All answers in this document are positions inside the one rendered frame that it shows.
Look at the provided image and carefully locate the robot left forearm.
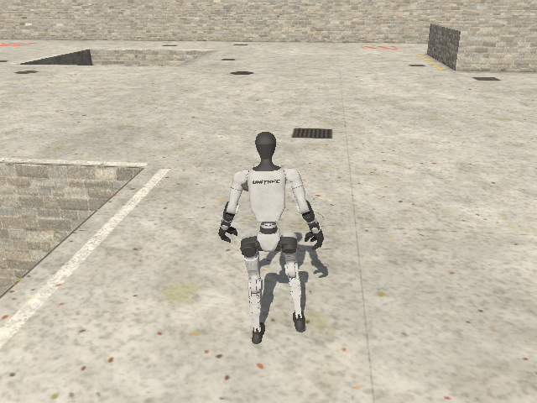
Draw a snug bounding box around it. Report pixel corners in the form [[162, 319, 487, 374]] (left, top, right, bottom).
[[221, 201, 235, 230]]

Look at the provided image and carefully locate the robot right shin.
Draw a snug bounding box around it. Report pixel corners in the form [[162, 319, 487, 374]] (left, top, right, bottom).
[[288, 262, 302, 319]]

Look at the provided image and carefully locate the right robot hand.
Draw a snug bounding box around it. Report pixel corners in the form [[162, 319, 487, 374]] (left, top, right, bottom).
[[305, 230, 324, 250]]

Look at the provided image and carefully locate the humanoid robot torso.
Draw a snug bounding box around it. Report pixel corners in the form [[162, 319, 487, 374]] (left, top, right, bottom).
[[248, 164, 287, 252]]

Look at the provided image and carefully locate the robot right forearm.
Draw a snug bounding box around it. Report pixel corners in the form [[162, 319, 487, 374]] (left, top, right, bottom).
[[302, 201, 321, 233]]

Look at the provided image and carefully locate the left robot hand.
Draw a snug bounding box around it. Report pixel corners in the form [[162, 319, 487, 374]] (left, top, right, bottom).
[[218, 227, 237, 243]]

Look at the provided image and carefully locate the right robot upper arm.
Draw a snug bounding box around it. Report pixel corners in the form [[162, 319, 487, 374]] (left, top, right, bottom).
[[284, 168, 310, 214]]

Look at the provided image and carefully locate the left robot upper arm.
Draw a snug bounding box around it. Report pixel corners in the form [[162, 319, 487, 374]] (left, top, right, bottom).
[[226, 169, 249, 214]]

